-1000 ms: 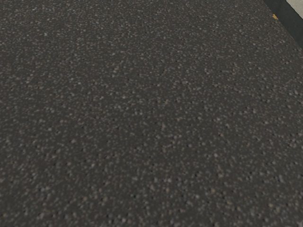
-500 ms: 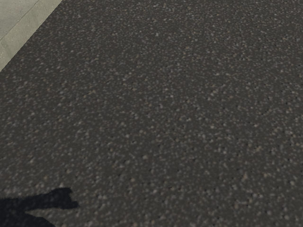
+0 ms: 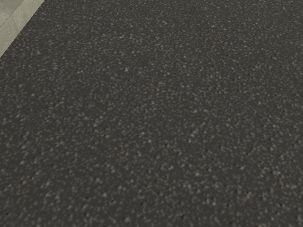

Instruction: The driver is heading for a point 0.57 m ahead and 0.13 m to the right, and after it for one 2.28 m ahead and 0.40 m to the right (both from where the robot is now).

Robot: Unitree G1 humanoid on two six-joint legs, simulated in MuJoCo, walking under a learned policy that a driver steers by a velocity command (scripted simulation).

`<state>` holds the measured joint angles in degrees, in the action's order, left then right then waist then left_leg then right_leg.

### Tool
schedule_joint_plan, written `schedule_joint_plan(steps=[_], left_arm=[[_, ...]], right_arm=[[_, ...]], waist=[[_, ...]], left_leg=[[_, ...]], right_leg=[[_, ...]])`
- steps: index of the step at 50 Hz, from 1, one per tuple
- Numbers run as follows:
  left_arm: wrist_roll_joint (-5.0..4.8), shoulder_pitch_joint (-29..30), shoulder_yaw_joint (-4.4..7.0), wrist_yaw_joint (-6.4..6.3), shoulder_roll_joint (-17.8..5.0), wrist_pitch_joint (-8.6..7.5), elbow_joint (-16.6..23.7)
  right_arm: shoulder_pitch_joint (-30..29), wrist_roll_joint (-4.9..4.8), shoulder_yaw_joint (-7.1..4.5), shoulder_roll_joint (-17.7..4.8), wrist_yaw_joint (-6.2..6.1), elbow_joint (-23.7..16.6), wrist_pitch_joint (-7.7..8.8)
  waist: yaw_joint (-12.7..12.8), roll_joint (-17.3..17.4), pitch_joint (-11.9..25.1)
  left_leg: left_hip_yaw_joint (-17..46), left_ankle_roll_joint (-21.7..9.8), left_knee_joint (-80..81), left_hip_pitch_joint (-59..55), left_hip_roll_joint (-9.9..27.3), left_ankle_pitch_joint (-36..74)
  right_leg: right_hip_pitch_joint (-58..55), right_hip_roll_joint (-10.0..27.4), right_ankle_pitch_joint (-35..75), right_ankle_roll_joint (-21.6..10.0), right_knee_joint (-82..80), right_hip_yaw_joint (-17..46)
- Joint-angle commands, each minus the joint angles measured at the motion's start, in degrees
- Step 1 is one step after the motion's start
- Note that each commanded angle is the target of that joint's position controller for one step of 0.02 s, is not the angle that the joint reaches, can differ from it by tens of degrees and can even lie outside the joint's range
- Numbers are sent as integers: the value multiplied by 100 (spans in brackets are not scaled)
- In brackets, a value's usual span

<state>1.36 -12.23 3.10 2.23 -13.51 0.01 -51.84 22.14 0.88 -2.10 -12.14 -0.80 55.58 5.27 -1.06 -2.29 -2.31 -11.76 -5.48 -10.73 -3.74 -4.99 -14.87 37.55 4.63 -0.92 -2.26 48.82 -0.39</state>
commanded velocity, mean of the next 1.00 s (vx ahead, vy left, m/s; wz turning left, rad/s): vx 0.50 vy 0.00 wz -0.30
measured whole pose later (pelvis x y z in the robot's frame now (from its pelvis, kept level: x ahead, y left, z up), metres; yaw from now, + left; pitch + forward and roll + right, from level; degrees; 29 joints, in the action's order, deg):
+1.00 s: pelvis +0.54 -0.09 +0.01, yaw -18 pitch +1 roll +0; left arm 2.8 -7.8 1.0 1.4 -14.8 -2.3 -44.5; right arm 23.8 0.1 -2.7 -14.1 0.7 52.4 3.2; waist -2.7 -2.2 -2.0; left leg 4.2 -5.2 -17.4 8.1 -6.5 -9.5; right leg 32.2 3.5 -12.8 1.1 49.8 2.4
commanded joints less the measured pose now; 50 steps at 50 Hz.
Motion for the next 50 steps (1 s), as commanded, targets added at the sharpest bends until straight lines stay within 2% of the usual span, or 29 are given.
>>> schedule_joint_plan(steps=[1, 3, 6, 8, 9, 10, 11, 12, 13, 14, 16, 18, 20, 24, 28, 30, 31, 33, 34, 35, 36, 37, 38, 39, 40, 42, 44, 47, 50], left_arm=[[32, 772, -60, 44, -93, -86, 567], [34, 966, -85, 57, -76, -100, 688], [41, 581, -31, 18, -204, -81, 641], [55, -307, 94, -25, -452, -108, 409], [100, -1078, 210, -66, -652, -162, 183], [135, -1553, 383, -150, -1192, -165, 86], [49, -1178, 482, -145, -1631, -113, 220], [-119, -1081, 453, -158, -1438, -83, 183], [-120, -785, 379, -189, -1166, -89, 203], [-89, -555, 302, -200, -877, -111, 206], [-133, -296, 219, -249, -707, -219, 265], [-163, -457, 232, -231, -842, -339, 222], [-158, -676, 267, -223, -989, -372, 199], [-146, -1177, 266, -221, -990, -323, 169], [-93, -1520, 272, -267, -1043, -289, 173], [-56, -1530, 278, -304, -1096, -292, 197], [-47, -1462, 276, -330, -1108, -306, 218], [-37, -1226, 252, -346, -1135, -375, 233], [-19, -1166, 253, -321, -1182, -404, 207], [-14, -1138, 233, -285, -1146, -436, 205], [-87, -1381, 121, -251, -729, -463, 386], [-169, -2133, 102, -213, -524, -442, 318], [55, -1743, 104, -240, -839, -407, 271], [95, -1143, 103, -200, -872, -417, 391], [110, -773, 77, -175, -827, -430, 515], [185, -699, 28, -125, -716, -359, 608], [182, -654, -27, -99, -611, -309, 668], [156, -26, -102, -93, -542, -269, 902], [114, 772, -177, -82, -471, -274, 1179]], right_arm=[[283, 5, -82, -610, -93, -100, 51], [435, 26, -77, -661, -136, 3, 8], [326, 45, -116, -909, -214, 26, -58], [143, 71, -173, -1098, -216, -55, -138], [-51, 46, -191, -1148, -168, -149, -160], [-85, 44, -133, -857, -105, -349, -120], [-113, -24, -98, -536, 19, -803, -55], [-701, 66, -120, -814, 52, -889, 25], [-830, -23, -114, -814, 88, -991, 107], [-708, -38, -125, -819, 73, -917, 125], [-522, 149, -97, -704, 90, -881, -83], [-594, 201, -87, -626, 130, -970, -261], [-991, 187, -70, -599, 154, -1159, -326], [-1957, 146, -36, -618, 181, -1523, -336], [-2656, 98, 27, -644, 212, -1806, -279], [-2787, 79, 45, -700, 218, -1911, -227], [-2681, 76, 41, -748, 218, -1904, -199], [-1899, 87, -24, -896, 185, -1643, -143], [-1179, 78, -95, -1021, 132, -1398, -106], [-370, 109, -162, -1171, 64, -1184, -53], [418, 222, -263, -1634, -10, -1135, -37], [391, 195, -393, -1983, 51, -953, -115], [-187, 4, -294, -1434, 130, -1053, -174], [-688, -52, -221, -1069, 167, -1150, -184], [-837, -10, -169, -896, 187, -1142, -176], [-659, -36, -128, -821, 173, -947, -123], [-363, -76, -167, -917, 169, -790, -65], [-115, -86, -234, -1071, 128, -705, -97], [156, -89, -274, -1078, 126, -649, -139]], waist=[[-138, 532, -473], [-156, 540, -465], [131, 791, -106], [555, 894, 418], [991, 677, 776], [1105, -112, 1193], [627, -1103, 1380], [764, -14, 882], [552, 185, 359], [240, 593, -27], [-55, 485, -14], [-106, 327, 66], [-9, 178, 23], [387, -70, -24], [665, -162, -5], [662, -204, -8], [585, -235, 0], [231, -281, 209], [-91, -189, 531], [-485, -21, 962], [-603, 733, 1747], [-159, 2051, 1956], [3, 974, 1119], [56, 493, 428], [88, 335, 217], [240, 628, 169], [270, 715, 271], [162, 683, 82], [-70, 683, -55]], left_leg=[[293, -5, 245, 43, 1734, 3343], [118, 19, -37, -293, 1824, 4118], [-146, 90, -1045, -532, 1929, 6487], [-174, 15, -2540, -295, 2015, 6761], [-234, 40, -3876, 341, 1896, 5709], [-236, 157, -5753, 1719, 1450, 2334], [571, 416, -7512, 4179, 81, -1693], [1498, 347, -7409, 4767, 573, -1105], [1473, 345, -6952, 4723, 792, -553], [1417, 394, -6410, 4398, 969, -327], [1402, 603, -5789, 3759, 1120, -214], [1252, 765, -5425, 3656, 1101, -137], [1135, 874, -4922, 3830, 1100, 233], [1092, 926, -3799, 4240, 985, 1020], [1128, 832, -2939, 4343, 760, 1315], [1156, 712, -2527, 4172, 672, 1280], [1183, 617, -2288, 3878, 647, 1253], [1061, 336, -1944, 2676, 449, 1007], [950, 187, -1740, 1892, 280, 886], [1139, 5, -1565, 818, 517, 902], [2941, -423, -1522, -492, 1840, 131], [5555, -1192, -686, -1123, 2792, 302], [5523, -1108, -468, -471, 2518, -699], [4565, -1008, -410, 294, 2257, -634], [4023, -879, -315, 689, 1939, -28], [3385, -764, -229, 1073, 1528, 1145], [3150, -864, -195, 1150, 1421, 1837], [3005, -962, 64, 1395, 1321, 1489], [2947, -823, 133, 1444, 1174, 1294]], right_leg=[[229, -91, 95, -87, -623, -430], [88, -237, -170, -239, -979, -668], [-775, -725, -967, -602, -1149, -1025], [-1859, -1000, -1500, -931, -1384, -951], [-2967, -988, -1362, -1161, -2037, -645], [-4216, 248, -1692, -1560, -2282, 963], [-5388, 1515, -1351, -2557, -3050, 4290], [-5001, 1424, -1320, -2393, -3334, 3752], [-4310, 1298, -1011, -2146, -3477, 3107], [-3649, 1012, -305, -1832, -3585, 2554], [-3021, 477, 542, -1548, -3656, 1762], [-2832, 242, 1254, -1505, -3644, 1475], [-2775, 87, 1421, -1395, -3684, 1371], [-3207, -38, 1488, -1112, -3573, 1492], [-3817, 67, 1692, -1079, -3317, 1775], [-4038, 199, 1885, -1038, -3164, 1902], [-4053, 264, 1987, -959, -3099, 1935], [-3930, 316, 2965, -731, -2727, 1744], [-3956, 160, 3539, -628, -1955, 1539], [-3552, -116, 3093, -526, -840, 1261], [-2517, -577, 1169, -358, 931, 884], [-1028, -1499, -2919, -175, 2330, 606], [-469, -1003, -2582, -277, 2598, 857], [-387, -692, -2030, -248, 2358, 682], [-439, -505, -1773, -219, 2040, 557], [-714, -306, -1667, -57, 1565, 443], [-787, -275, -1706, 111, 1256, 315], [-520, -168, -1426, 342, 515, 151], [-471, -167, -718, 478, -425, 85]])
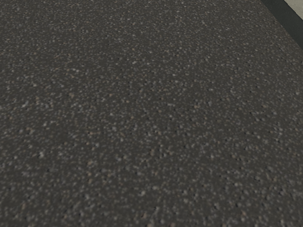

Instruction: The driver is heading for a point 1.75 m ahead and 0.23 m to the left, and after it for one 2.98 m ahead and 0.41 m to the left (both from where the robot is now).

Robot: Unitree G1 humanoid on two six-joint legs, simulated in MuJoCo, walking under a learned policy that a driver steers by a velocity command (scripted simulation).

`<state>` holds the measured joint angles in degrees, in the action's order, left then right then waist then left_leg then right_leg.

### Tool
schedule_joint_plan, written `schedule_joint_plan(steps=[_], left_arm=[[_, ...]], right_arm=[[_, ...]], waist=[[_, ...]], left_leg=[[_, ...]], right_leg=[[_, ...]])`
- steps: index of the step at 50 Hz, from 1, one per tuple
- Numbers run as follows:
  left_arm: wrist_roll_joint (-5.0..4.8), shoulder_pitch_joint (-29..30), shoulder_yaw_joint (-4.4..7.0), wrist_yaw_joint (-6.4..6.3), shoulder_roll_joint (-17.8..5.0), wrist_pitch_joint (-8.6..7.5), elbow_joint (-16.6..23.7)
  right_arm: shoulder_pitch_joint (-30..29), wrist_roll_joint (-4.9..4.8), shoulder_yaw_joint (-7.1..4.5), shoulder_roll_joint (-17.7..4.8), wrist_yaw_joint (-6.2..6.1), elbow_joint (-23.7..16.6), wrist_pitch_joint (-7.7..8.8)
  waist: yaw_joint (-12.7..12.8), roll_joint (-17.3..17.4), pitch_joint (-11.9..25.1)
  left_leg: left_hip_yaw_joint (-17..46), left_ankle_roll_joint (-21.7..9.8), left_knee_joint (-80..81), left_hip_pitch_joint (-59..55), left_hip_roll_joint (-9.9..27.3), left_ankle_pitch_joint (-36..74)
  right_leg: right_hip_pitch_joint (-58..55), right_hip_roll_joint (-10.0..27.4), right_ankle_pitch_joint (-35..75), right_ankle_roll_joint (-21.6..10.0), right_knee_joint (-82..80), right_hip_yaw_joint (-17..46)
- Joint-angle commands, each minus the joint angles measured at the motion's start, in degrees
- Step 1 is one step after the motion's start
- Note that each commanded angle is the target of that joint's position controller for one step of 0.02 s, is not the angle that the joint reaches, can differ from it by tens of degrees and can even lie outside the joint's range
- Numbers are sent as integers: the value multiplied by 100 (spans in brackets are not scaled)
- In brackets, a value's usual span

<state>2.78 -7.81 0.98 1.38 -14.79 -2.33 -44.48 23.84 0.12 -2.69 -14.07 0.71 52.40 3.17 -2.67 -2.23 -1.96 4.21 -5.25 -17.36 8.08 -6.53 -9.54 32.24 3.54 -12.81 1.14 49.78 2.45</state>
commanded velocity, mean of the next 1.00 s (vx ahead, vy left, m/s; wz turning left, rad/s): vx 0.27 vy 0.00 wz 0.25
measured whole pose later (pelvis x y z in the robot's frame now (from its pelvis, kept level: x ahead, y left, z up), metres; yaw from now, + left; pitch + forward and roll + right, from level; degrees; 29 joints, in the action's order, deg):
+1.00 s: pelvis +0.30 +0.00 -0.01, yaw +14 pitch +0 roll +0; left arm 1.6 -16.8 2.6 1.6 -13.8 3.3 -48.7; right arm 9.6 1.2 -1.8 -13.3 -1.3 45.6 -0.9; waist 1.4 0.1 -0.8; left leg -8.7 -3.9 -23.4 15.5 0.7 -8.2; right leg 19.6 1.4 -26.4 -1.6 46.3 -2.4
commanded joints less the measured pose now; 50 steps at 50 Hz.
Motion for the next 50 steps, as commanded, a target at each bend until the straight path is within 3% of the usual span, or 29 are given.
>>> schedule_joint_plan(steps=[1, 6, 8, 9, 10, 11, 12, 13, 14, 15, 16, 18, 20, 23, 27, 31, 32, 33, 34, 35, 36, 37, 38, 39, 40, 43, 46, 50], left_arm=[[-46, 520, 17, 7, -331, -48, 508], [-139, 1036, -4, -28, -403, -131, 771], [-151, 670, 41, -63, -523, -188, 717], [-151, 235, 78, -100, -581, -230, 591], [-97, -324, 161, -172, -794, -302, 440], [32, -1189, 278, -275, -1250, -348, 395], [70, -1301, 390, -314, -1717, -238, 398], [-4, -1098, 389, -295, -1384, -148, 367], [-56, -786, 259, -255, -820, -149, 463], [-78, -555, 189, -231, -571, -183, 460], [-78, -509, 154, -235, -469, -224, 439], [-136, -643, 153, -227, -476, -314, 326], [-191, -768, 188, -214, -549, -351, 257], [-208, -760, 221, -251, -616, -259, 212], [-212, -827, 256, -254, -710, -169, 124], [-246, -1035, 337, -240, -909, -68, -25], [-272, -1074, 326, -249, -890, -28, -72], [-284, -1232, 295, -236, -822, -7, -136], [-275, -1473, 153, -219, -422, -6, 56], [-406, -2066, -21, -186, 76, 133, -53], [-323, -1674, 99, -218, -378, 305, -224], [-311, -1286, 125, -205, -431, 353, -124], [-263, -1117, 144, -225, -435, 374, -164], [-200, -1169, 180, -234, -501, 415, -235], [-147, -1418, 210, -228, -528, 460, -366], [-186, -1448, 244, -196, -381, 508, -385], [-104, -1138, 258, -84, -355, 531, -202], [-119, -1127, 291, 115, -361, 491, -99]], right_arm=[[81, -8, -236, -911, -24, -319, 65], [316, 68, -307, -1004, -49, -345, 20], [96, 85, -349, -1082, -79, -447, 0], [-63, 70, -366, -1122, -81, -502, -1], [-89, 30, -347, -1036, -53, -532, 34], [-160, -45, -246, -664, -22, -719, 92], [317, -164, -161, -275, -37, -904, 73], [398, 23, -222, -724, -81, -772, -38], [53, 107, -249, -800, -34, -716, -84], [-203, 109, -234, -665, 16, -742, -103], [-279, 143, -243, -617, 44, -747, -159], [-207, 195, -255, -574, 83, -765, -296], [-390, 163, -247, -514, 122, -895, -361], [-923, 159, -178, -412, 213, -1149, -416], [-1456, 170, -45, -262, 300, -1383, -406], [-1469, 215, -72, -468, 222, -1436, -353], [-1206, 257, -82, -480, 183, -1340, -291], [-860, 325, -96, -566, 128, -1209, -195], [-429, 416, -139, -956, 48, -1210, -111], [-553, 148, -58, -867, -67, -1217, -132], [-539, -39, -28, -630, -133, -1142, -204], [-950, -2, 62, -513, -194, -1115, -239], [-1396, 68, 129, -375, -247, -1145, -283], [-1635, 71, 130, -405, -300, -1158, -298], [-1694, 80, 93, -510, -326, -1140, -317], [-1591, 71, 8, -642, -313, -1078, -329], [-1510, 130, -87, -733, -254, -1019, -355], [-1601, 108, -216, -907, -188, -1028, -334]], waist=[[16, 675, -71], [-137, 713, 48], [96, 755, 139], [330, 683, 259], [577, 386, 574], [941, -350, 1311], [687, -1446, 1599], [488, -910, 1179], [450, -198, 552], [371, -33, 128], [288, -184, 40], [144, -401, 195], [93, -423, 406], [150, -524, 309], [283, -521, 292], [331, -530, 382], [211, -350, 513], [38, 90, 756], [-30, 1005, 1426], [176, 1512, 2316], [-43, 815, 2086], [86, 897, 1237], [256, 790, 674], [394, 960, 385], [478, 1023, 385], [448, 745, 564], [325, 1149, 429], [406, 998, 370]], left_leg=[[1352, -803, 745, 206, 1307, 805], [1605, -649, 157, -113, 1377, 1503], [1805, -480, -183, 37, 1392, 1536], [1819, -375, -546, 219, 1274, 1588], [1624, -228, -1327, 511, 949, 1498], [1042, -55, -2826, 1054, 586, 550], [245, 89, -4073, 2610, -195, -2260], [118, 54, -4800, 3121, 326, -2144], [177, 51, -4934, 3113, 561, -1594], [118, 144, -4793, 2956, 693, -1245], [38, 231, -4676, 2769, 791, -1139], [-129, 383, -4769, 2512, 742, -1096], [-198, 457, -4731, 2601, 679, -882], [-367, 553, -4068, 2780, 733, -373], [-648, 441, -2575, 1892, 685, 321], [-720, 166, -1660, 1338, 484, -94], [-658, 62, -1131, 840, 405, 166], [-492, -36, -484, 65, 513, 1283], [912, -349, -761, -1311, 2089, 4094], [1912, -1418, -915, -1818, 3318, 5779], [1484, -1414, -630, -1232, 2930, 4348], [1136, -1206, -263, -534, 2668, 3352], [825, -913, -7, -3, 2379, 2591], [491, -710, 126, 381, 2172, 2455], [198, -645, 119, 554, 2028, 2446], [-6, -746, 103, 484, 2095, 1882], [199, -694, 703, 679, 2150, -1394], [156, -551, 996, 992, 2310, -2462]], right_leg=[[20, -89, 655, 156, -760, -203], [-389, -316, 679, 119, -1526, -152], [-1117, -417, 369, 13, -1942, -97], [-1786, -500, 354, -68, -2295, -133], [-2716, -300, 303, -220, -2590, 59], [-3840, 980, -785, -532, -2880, 1271], [-4721, 2197, -1609, -1070, -3536, 3472], [-4172, 2228, -2279, -1288, -3566, 3913], [-3546, 1877, -2096, -1178, -3644, 3127], [-3010, 1574, -666, -1085, -3722, 2193], [-2781, 1360, 708, -975, -3690, 1494], [-2669, 1154, 3329, -942, -3401, 615], [-2812, 1142, 4464, -989, -3255, 146], [-2782, 1087, 4392, -1025, -3341, -372], [-2448, 921, 4082, -945, -3208, -919], [-2797, 1066, 4191, -876, -2463, -785], [-2737, 960, 3998, -797, -1934, -785], [-2477, 698, 3305, -608, -1221, -929], [-1503, 423, 746, -355, -26, -1121], [-1145, -261, -2698, -218, 689, -540], [-1225, -197, -2594, -182, 852, -61], [-1074, -203, -2391, -184, 799, 31], [-1066, -149, -2074, -166, 509, 56], [-1240, -147, -1757, -120, 315, -3], [-1434, -257, -1550, -85, 406, -167], [-1352, -317, -1476, -32, 556, -279], [-1117, -217, -1324, -145, 189, -459], [-1655, -279, -1378, -445, -694, -675]])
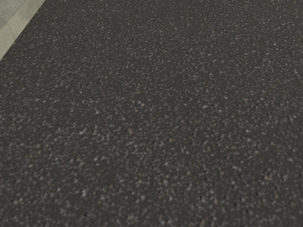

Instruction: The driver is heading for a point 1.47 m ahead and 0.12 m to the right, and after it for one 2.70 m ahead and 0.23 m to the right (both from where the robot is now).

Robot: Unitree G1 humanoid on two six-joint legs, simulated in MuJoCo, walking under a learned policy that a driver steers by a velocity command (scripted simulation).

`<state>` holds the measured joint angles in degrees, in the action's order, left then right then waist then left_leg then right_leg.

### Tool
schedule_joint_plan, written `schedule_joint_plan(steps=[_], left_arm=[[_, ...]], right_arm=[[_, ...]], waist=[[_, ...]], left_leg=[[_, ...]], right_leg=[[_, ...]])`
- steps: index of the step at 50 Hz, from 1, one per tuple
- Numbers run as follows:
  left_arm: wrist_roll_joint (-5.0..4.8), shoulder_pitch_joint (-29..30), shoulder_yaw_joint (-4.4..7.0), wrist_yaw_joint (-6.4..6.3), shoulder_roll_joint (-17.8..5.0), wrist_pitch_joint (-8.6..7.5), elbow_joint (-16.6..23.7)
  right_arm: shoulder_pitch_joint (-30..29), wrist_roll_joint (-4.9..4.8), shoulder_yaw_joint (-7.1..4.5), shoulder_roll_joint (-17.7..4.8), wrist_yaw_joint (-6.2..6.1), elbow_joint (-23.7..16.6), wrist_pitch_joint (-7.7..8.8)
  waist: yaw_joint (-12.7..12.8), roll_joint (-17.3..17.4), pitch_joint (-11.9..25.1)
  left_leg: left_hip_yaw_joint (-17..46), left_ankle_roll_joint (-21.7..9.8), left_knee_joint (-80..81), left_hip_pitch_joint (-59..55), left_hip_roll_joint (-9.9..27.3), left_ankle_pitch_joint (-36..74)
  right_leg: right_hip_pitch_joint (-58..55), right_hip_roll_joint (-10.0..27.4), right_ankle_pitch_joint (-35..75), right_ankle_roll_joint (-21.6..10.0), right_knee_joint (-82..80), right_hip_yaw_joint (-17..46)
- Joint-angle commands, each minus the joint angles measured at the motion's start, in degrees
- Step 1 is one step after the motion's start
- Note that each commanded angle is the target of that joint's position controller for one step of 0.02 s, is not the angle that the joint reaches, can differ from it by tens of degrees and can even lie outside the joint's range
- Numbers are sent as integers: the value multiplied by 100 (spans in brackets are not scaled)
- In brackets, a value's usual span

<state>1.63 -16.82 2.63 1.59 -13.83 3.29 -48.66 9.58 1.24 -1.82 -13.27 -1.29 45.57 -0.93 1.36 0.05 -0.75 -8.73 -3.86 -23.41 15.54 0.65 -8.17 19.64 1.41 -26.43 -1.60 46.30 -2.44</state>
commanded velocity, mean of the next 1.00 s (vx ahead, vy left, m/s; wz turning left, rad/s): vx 0.44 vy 0.00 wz -0.08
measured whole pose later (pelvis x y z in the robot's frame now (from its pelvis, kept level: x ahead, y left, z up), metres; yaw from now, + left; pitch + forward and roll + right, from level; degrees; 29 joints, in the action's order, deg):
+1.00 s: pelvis +0.44 -0.08 +0.00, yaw -3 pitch +2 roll +1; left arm 1.8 0.6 0.3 1.7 -13.4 -2.7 -41.5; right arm 26.3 0.5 -3.2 -13.6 0.1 52.4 2.9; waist -5.9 -1.6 -2.8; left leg 9.1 -5.4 -17.0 0.3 -7.4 -17.4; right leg 33.9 2.2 -3.0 2.0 35.0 2.0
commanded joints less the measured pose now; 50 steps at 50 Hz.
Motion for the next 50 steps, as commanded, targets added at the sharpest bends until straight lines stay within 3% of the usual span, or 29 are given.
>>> schedule_joint_plan(steps=[1, 3, 4, 5, 6, 7, 8, 10, 11, 13, 19, 23, 25, 26, 27, 28, 29, 30, 31, 32, 33, 35, 38, 42, 47, 50], left_arm=[[-30, -353, 133, 120, -446, -90, 285], [-61, -993, 126, 139, -342, -131, 32], [-48, -1520, 156, 117, -401, -169, -217], [8, -1778, 213, 40, -685, -227, -288], [4, -1373, 277, -50, -1204, -263, 32], [19, -920, 290, -185, -1123, -247, 111], [-38, -602, 274, -216, -1098, -297, 179], [-114, -503, 284, -171, -1047, -466, 192], [-130, -644, 245, -149, -887, -542, 124], [-159, -1010, 249, -115, -835, -632, -20], [-112, -1558, 276, -172, -825, -656, -205], [-74, -1654, 241, -236, -819, -691, -327], [-62, -1381, 240, -252, -903, -734, -317], [-54, -1242, 250, -258, -974, -760, -313], [-39, -1164, 263, -253, -1035, -765, -335], [-35, -1098, 254, -250, -1020, -771, -330], [-106, -1271, 165, -231, -700, -775, -176], [-150, -1691, 120, -175, -371, -793, -122], [50, -1221, 160, -191, -740, -806, -79], [40, -691, 163, -154, -780, -839, 21], [44, -349, 126, -122, -709, -876, 112], [126, -246, 92, -74, -609, -795, 210], [143, -26, 35, -29, -479, -659, 348], [117, 1187, -52, -3, -384, -610, 784], [8, 2087, -126, 13, -358, -655, 1106], [-19, 2072, -99, -27, -505, -709, 1191]], right_arm=[[-210, -6, -337, -1045, 22, -346, 79], [-485, -25, -378, -1061, 35, -391, 37], [-681, 0, -357, -889, 48, -438, 6], [-654, 29, -234, -405, 115, -491, -12], [-967, 29, -151, -227, 118, -817, 9], [-1158, 32, -203, -561, 167, -894, 105], [-867, -10, -262, -770, 239, -752, 184], [-516, 148, -307, -886, 277, -445, 235], [-433, 179, -296, -823, 293, -390, 225], [-545, 141, -257, -676, 293, -441, 191], [-1394, 82, -174, -595, 317, -734, 231], [-1753, 52, -85, -505, 386, -890, 327], [-1368, 26, -110, -600, 346, -826, 351], [-917, 12, -160, -705, 290, -692, 359], [-158, -9, -229, -833, 211, -448, 381], [805, 10, -298, -971, 136, -149, 426], [1672, 135, -395, -1383, 78, -26, 466], [1815, 139, -502, -1838, 139, 134, 430], [1231, -43, -407, -1376, 212, 102, 389], [750, -81, -348, -1063, 238, -2, 397], [593, -41, -293, -863, 252, -2, 425], [676, -58, -219, -684, 221, 168, 485], [1008, -132, -260, -821, 182, 323, 554], [1362, -137, -291, -876, 153, 407, 512], [1816, -92, -339, -953, 130, 458, 458], [1735, -46, -377, -1049, 66, 383, 423]], waist=[[71, 707, 256], [427, 450, 147], [638, -9, -106], [670, -1371, -270], [479, -1522, -737], [286, -892, -1106], [15, -758, -1048], [-49, -510, -681], [-22, -457, -473], [61, -456, -311], [410, -659, -449], [540, -798, -518], [275, -851, -492], [47, -860, -312], [-293, -733, 84], [-726, -521, 636], [-931, 226, 1368], [-583, 1707, 1634], [-386, 906, 855], [-291, 378, 226], [-245, 99, 37], [-31, 288, -20], [22, 354, 1], [-232, 321, -341], [-587, 368, -175], [-478, 422, -122]], left_leg=[[1377, -626, 1579, 365, 1613, -2683], [961, -354, 1127, 903, 1425, -3000], [525, -101, 198, 1461, 1083, -3128], [-218, 198, -1864, 2311, 396, -2967], [332, 389, -2606, 3405, -254, -2207], [939, 415, -2875, 3329, 125, -1414], [995, 468, -2807, 3067, 184, -859], [881, 538, -2806, 2741, 156, -288], [873, 537, -2873, 2670, 148, -107], [854, 547, -2900, 2804, 131, 47], [759, 691, -2077, 2998, 92, 217], [443, 432, -1205, 2327, -9, 221], [393, 139, -855, 1529, -81, 116], [329, 1, -783, 899, -250, -50], [264, -153, -604, 87, -447, -145], [422, -328, -476, -1118, -329, -58], [2179, -700, -262, -2548, 925, -1455], [5205, -1409, 695, -3301, 2103, -1605], [5437, -1332, 998, -2689, 1886, -1846], [4391, -1274, 938, -1927, 1707, -1324], [3734, -1184, 980, -1457, 1386, -480], [3025, -1058, 1069, -977, 952, 607], [2687, -1180, 1198, -776, 803, 1213], [2495, -1058, 1408, -520, 572, 1148], [2557, -805, 939, -961, 516, 2028], [2857, -651, 533, -1184, 650, 2266]], right_leg=[[-680, -114, 5, -284, -628, -264], [-1582, -271, 427, -545, -1656, -466], [-2047, -265, 142, -711, -2304, -141], [-2233, 919, -1395, -975, -3408, 1770], [-1641, 1994, -2907, -1460, -4360, 4229], [-1133, 1889, -2747, -1474, -4633, 4058], [-1056, 1592, -1941, -1306, -4524, 3535], [-1514, 1032, -202, -1053, -4270, 2581], [-1730, 898, 384, -1001, -4136, 2321], [-2048, 809, 1038, -1004, -3944, 2163], [-2344, 729, 2252, -1121, -3632, 2106], [-2360, 799, 3471, -1006, -3437, 1860], [-2233, 909, 4254, -814, -3307, 1695], [-2217, 900, 5303, -704, -2927, 1538], [-2285, 784, 6257, -614, -2065, 1300], [-1898, 559, 6131, -515, -898, 1008], [-678, 164, 4328, -384, 872, 747], [981, -899, 26, -163, 2520, 519], [1568, -466, 172, -315, 2895, 886], [1610, -165, 731, -321, 2762, 814], [1490, 16, 1025, -301, 2453, 742], [1183, 190, 1084, -141, 1972, 670], [1217, 210, 983, 136, 1443, 469], [1544, 221, 1825, 413, 173, 239], [1273, -44, 2572, 423, -896, 199], [806, -137, 2274, 286, -1396, 353]])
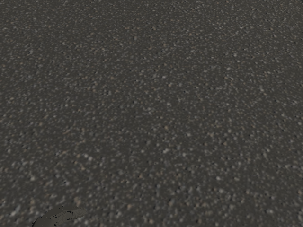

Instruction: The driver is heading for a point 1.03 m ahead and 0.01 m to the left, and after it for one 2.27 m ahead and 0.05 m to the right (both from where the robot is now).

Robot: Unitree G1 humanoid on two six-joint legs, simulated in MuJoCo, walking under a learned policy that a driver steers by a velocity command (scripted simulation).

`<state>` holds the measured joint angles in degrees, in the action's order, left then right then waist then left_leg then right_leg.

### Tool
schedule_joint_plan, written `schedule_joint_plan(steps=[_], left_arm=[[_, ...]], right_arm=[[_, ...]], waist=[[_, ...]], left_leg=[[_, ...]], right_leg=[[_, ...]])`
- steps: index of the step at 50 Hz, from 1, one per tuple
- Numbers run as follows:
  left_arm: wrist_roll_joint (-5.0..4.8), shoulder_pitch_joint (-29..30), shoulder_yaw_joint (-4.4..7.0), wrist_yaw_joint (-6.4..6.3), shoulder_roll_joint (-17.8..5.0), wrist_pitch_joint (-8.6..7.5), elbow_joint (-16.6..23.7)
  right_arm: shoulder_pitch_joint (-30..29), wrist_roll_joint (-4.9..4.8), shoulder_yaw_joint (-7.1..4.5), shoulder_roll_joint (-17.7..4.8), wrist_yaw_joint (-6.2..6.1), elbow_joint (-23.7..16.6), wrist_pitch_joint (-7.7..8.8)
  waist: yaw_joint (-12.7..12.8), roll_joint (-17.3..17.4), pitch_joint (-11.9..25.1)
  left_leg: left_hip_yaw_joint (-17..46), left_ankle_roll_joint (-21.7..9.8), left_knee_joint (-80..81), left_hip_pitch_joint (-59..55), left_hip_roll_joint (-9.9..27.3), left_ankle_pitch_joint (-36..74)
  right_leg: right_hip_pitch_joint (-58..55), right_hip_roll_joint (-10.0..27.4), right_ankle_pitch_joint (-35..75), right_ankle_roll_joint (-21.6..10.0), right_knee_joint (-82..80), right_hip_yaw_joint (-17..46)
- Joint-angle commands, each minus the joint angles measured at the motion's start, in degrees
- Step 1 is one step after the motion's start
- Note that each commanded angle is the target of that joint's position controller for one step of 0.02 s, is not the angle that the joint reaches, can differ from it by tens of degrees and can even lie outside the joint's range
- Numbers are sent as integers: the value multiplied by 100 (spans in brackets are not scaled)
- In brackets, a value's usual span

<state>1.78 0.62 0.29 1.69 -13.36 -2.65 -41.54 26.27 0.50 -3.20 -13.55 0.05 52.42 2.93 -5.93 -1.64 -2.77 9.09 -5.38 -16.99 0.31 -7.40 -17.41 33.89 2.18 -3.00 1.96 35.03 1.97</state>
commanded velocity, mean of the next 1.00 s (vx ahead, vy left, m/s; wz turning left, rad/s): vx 0.50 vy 0.00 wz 0.01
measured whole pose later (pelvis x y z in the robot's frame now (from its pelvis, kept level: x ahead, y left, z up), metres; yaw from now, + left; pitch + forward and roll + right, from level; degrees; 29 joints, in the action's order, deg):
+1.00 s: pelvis +0.50 +0.06 +0.00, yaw -2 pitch +1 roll +1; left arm 2.1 -4.0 2.7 4.2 -13.5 0.0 -45.5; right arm 23.8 1.2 -2.3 -12.8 -1.0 54.2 5.1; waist -2.8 -1.6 -2.9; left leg -16.2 -1.0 -13.6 -5.3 -0.8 -19.6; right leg 35.2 3.7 -2.8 -4.6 40.0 -5.2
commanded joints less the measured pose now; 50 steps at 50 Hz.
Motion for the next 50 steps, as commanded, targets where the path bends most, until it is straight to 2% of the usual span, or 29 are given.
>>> schedule_joint_plan(steps=[1, 2, 3, 4, 5, 6, 7, 8, 9, 11, 13, 15, 18, 20, 22, 24, 26, 27, 28, 29, 30, 31, 32, 33, 35, 39, 44, 48, 50], left_arm=[[-40, 53, 169, -62, -643, -140, 412], [-42, -457, 226, -109, -769, -175, 258], [1, -1167, 306, -182, -965, -249, 71], [139, -2082, 410, -296, -1396, -291, 28], [217, -2100, 504, -322, -1819, -206, 60], [98, -1864, 495, -287, -1457, -123, 44], [45, -1497, 362, -258, -882, -117, 126], [36, -1297, 296, -229, -640, -139, 97], [46, -1294, 274, -233, -580, -170, 49], [-8, -1466, 277, -223, -587, -270, -111], [-59, -1693, 297, -176, -620, -378, -246], [-62, -1834, 320, -147, -671, -419, -360], [-55, -1996, 319, -107, -671, -408, -535], [-90, -2127, 318, -90, -700, -390, -653], [-122, -2382, 332, -85, -804, -347, -821], [-106, -2600, 360, -91, -938, -291, -960], [-83, -2628, 393, -112, -1070, -227, -1054], [-103, -2590, 397, -119, -1096, -201, -1092], [-142, -2595, 360, -116, -986, -187, -1109], [-177, -2485, 268, -104, -690, -206, -871], [-285, -3099, 147, -114, -52, -178, -726], [-151, -2764, 345, -182, -777, -83, -879], [-157, -2425, 380, -146, -743, -80, -810], [-170, -2329, 364, -119, -591, -72, -837], [-44, -2406, 388, -50, -476, 72, -937], [-9, -1898, 392, 81, -249, 218, -725], [-5, -825, 296, 206, -134, 210, -315], [30, -140, 233, 277, -183, 206, -14], [49, -90, 253, 263, -261, 208, 54]], right_arm=[[-88, 38, -262, -1086, -82, -357, 31], [-228, 39, -281, -1149, -71, -407, 43], [-305, 0, -279, -1127, -25, -433, 79], [-319, -72, -192, -793, 17, -631, 129], [311, -238, -94, -283, -6, -780, 96], [341, -32, -164, -805, -58, -652, -4], [-75, 49, -189, -862, -17, -621, -44], [-364, 62, -169, -738, 42, -667, -55], [-480, 107, -173, -679, 94, -686, -99], [-518, 166, -165, -608, 190, -726, -232], [-747, 173, -135, -506, 248, -839, -278], [-1067, 188, -101, -458, 290, -942, -283], [-1654, 179, -30, -408, 320, -1107, -250], [-2136, 185, 53, -327, 349, -1249, -210], [-2541, 195, 113, -310, 359, -1363, -174], [-2721, 174, 126, -378, 314, -1424, -131], [-2527, 172, 104, -481, 241, -1381, -64], [-2043, 196, 64, -553, 189, -1220, -9], [-1163, 271, -20, -741, 115, -907, 78], [-129, 402, -150, -1218, 17, -746, 135], [-5, 368, -276, -1792, -41, -745, 88], [-242, 171, -237, -1427, -49, -776, 29], [-766, 141, -100, -987, -38, -799, 49], [-1066, 125, -22, -667, -11, -798, 97], [-1234, 92, 45, -409, -40, -735, 183], [-902, 28, -14, -498, -64, -513, 351], [-642, 61, -9, -461, -82, -300, 344], [-309, 64, -70, -710, -129, -123, 302], [-228, 73, -89, -804, -156, -51, 238]], waist=[[405, 622, 148], [637, 589, 359], [991, 302, 752], [1316, -259, 1593], [953, -1415, 2044], [803, -922, 1687], [762, -248, 921], [710, -61, 491], [649, -247, 344], [548, -456, 278], [531, -377, 314], [548, -336, 229], [620, -312, 25], [712, -331, -47], [800, -356, -83], [844, -376, -109], [702, -411, -33], [445, -336, 182], [87, -82, 709], [-313, 557, 1524], [-11, 1774, 2115], [-82, 841, 1655], [171, 691, 786], [334, 683, 406], [590, 833, 143], [694, 639, 56], [564, 608, -245], [407, 545, -362], [446, 550, -302]], left_leg=[[1135, -408, -329, 428, 1453, 3355], [1134, -310, -810, 534, 1344, 3736], [889, -178, -1790, 808, 1013, 3667], [494, -50, -3273, 1478, 698, 2319], [-219, 88, -4667, 3134, -108, -1427], [-311, 33, -5301, 3645, 380, -1264], [-309, 47, -5354, 3665, 624, -689], [-362, 101, -5160, 3559, 781, -342], [-411, 149, -4999, 3432, 912, -208], [-504, 226, -4909, 3269, 982, -72], [-479, 262, -4792, 3399, 969, 124], [-431, 317, -4520, 3681, 972, 437], [-537, 393, -3554, 3773, 947, 1005], [-830, 402, -2730, 3433, 946, 1327], [-1203, 361, -2145, 3090, 966, 1303], [-1282, 285, -1813, 2888, 917, 1072], [-1303, 165, -1504, 2469, 779, 701], [-1330, 83, -1148, 1791, 644, 711], [-1240, -49, -872, 518, 683, 919], [103, -314, -720, -981, 2005, 265], [2385, -854, -128, -2127, 3513, 126], [2340, -847, 65, -1414, 3300, -317], [1442, -664, 234, -665, 2952, -167], [778, -485, 468, -81, 2661, 345], [-98, -220, 689, 500, 2278, 1033], [-852, -280, 866, 476, 2259, 2031], [-1692, -253, 908, 471, 2073, 2406], [-2041, -194, 782, 29, 2258, 2985], [-2226, -128, 375, -372, 2319, 4050]], right_leg=[[-1096, -292, -286, -143, -468, -78], [-1813, -418, -474, -243, -678, -117], [-2843, -248, -416, -414, -1013, 8], [-4127, 1006, -1529, -718, -1163, 1206], [-5183, 2400, -2002, -1290, -1724, 3577], [-4631, 2361, -2658, -1467, -1841, 4116], [-3878, 2032, -2576, -1333, -1961, 3209], [-3308, 1717, -1803, -1207, -2111, 2352], [-3015, 1485, -1187, -1070, -2213, 1741], [-2751, 1264, -203, -985, -2313, 1015], [-2777, 1253, 412, -1087, -2408, 711], [-2839, 1253, 539, -1176, -2567, 450], [-2840, 1080, 687, -1154, -2711, -35], [-2730, 961, 827, -1108, -2725, -281], [-2787, 961, 1022, -1125, -2666, -233], [-3036, 1096, 1401, -1148, -2452, -53], [-3252, 1183, 2049, -1115, -2018, 75], [-3235, 1076, 2607, -1037, -1431, 1], [-2849, 775, 2506, -918, -383, -219], [-1765, 438, 700, -781, 1243, -431], [39, -437, -2874, -615, 2941, -566], [364, -194, -2643, -695, 3404, 55], [434, 43, -2110, -734, 3312, 145], [252, 196, -1742, -702, 3067, 95], [-106, 304, -1429, -585, 2880, 36], [314, 346, -815, -471, 2849, -61], [489, 317, 206, -412, 1487, -343], [151, 176, 178, -647, 475, -779], [-55, -16, -221, -842, 222, -957]])
Velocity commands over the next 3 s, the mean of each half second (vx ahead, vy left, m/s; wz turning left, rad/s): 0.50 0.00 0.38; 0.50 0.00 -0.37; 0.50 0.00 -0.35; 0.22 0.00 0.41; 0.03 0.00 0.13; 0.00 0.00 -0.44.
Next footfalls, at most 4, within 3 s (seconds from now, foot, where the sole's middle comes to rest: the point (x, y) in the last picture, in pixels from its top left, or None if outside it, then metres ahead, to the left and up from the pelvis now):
0.08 right None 0.22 -0.12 -0.78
0.58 left None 0.41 0.15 -0.78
1.08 right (147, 171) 0.71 -0.03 -0.78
1.66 left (125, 116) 1.04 0.05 -0.78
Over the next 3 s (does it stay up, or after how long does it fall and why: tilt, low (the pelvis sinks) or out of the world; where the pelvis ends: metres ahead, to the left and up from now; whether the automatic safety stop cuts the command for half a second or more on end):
stays up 0.98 0.00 0.01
